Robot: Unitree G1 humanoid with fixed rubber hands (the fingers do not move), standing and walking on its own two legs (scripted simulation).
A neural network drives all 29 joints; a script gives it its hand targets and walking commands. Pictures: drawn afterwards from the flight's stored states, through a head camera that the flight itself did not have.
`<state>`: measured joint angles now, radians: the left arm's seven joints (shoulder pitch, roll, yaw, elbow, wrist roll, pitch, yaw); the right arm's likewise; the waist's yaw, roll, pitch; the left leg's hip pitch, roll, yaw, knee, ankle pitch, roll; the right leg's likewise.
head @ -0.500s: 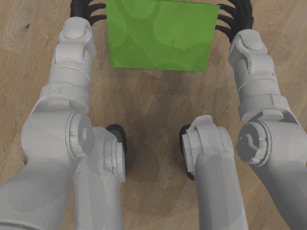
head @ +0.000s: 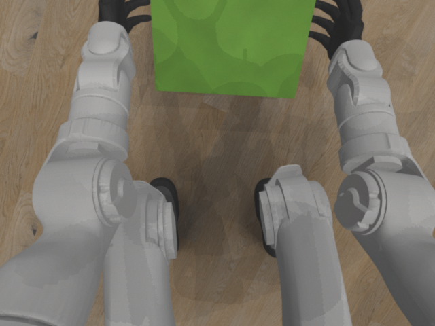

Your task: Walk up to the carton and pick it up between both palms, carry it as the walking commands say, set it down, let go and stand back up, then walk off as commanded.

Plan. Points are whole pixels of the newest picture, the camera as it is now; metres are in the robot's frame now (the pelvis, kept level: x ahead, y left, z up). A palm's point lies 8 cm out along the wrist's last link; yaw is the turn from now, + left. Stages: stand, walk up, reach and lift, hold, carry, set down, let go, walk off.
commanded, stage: set down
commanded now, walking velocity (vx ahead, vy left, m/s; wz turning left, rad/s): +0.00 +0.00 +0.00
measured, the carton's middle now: (226, 42) +0.53 -0.03 -0.28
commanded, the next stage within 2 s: none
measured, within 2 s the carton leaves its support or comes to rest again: neither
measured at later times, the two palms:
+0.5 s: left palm (116, 19) +0.54 +0.14 -0.18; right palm (342, 37) +0.50 -0.20 -0.18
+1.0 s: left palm (106, 51) +0.51 +0.17 -0.21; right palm (330, 62) +0.47 -0.19 -0.21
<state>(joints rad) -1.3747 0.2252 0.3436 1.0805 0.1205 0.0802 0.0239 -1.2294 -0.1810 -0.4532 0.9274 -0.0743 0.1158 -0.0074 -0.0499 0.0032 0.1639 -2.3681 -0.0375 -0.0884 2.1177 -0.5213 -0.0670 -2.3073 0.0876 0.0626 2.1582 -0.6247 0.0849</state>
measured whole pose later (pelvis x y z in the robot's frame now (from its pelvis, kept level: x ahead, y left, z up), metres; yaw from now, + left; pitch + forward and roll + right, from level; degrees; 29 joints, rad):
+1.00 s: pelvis +0.00 +0.00 +0.00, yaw +1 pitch +41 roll -1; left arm -1.34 0.36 0.09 1.23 -0.12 -0.05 0.07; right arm -1.24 -0.25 -0.21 1.14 0.12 -0.06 -0.08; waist -0.06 0.00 0.26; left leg -2.33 -0.04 -0.08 2.15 -0.54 -0.08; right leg -2.27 0.08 0.07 2.20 -0.64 0.08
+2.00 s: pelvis +0.00 +0.00 +0.08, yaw +0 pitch +45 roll -1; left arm -1.14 0.34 0.18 0.92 -0.09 0.08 0.05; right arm -1.03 -0.26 -0.23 0.82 0.17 0.07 -0.07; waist -0.06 0.00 0.01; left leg -2.16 -0.01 -0.07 1.87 -0.50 -0.06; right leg -2.12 0.06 0.06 1.91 -0.58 0.06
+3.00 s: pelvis +0.05 +0.00 +0.29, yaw +1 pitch +44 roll +0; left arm -0.85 0.21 0.29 0.78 0.14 0.13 -0.01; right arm -0.77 -0.20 -0.34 0.73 -0.06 0.09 0.07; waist -0.06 0.01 -0.14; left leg -1.48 0.00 -0.05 1.00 -0.28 -0.03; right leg -1.45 0.01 0.06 1.03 -0.35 0.04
